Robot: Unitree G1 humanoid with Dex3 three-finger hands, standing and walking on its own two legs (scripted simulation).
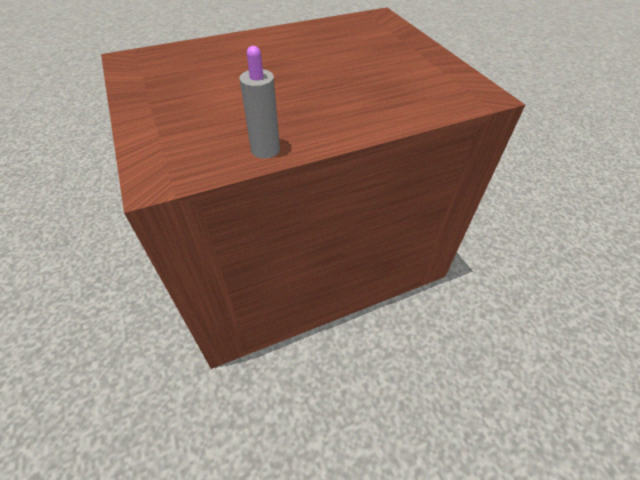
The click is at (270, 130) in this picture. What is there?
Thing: necked bottle
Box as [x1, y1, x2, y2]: [240, 46, 279, 158]
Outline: 250,46 247,49 247,60 249,69 240,75 240,84 251,152 255,156 264,158 273,156 279,150 273,75 269,71 264,70 262,68 259,49 256,46
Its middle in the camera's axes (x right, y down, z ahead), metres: -0.11 -0.25 +0.73
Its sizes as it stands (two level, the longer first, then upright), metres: 0.061 0.061 0.214
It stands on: a support 0.75 m high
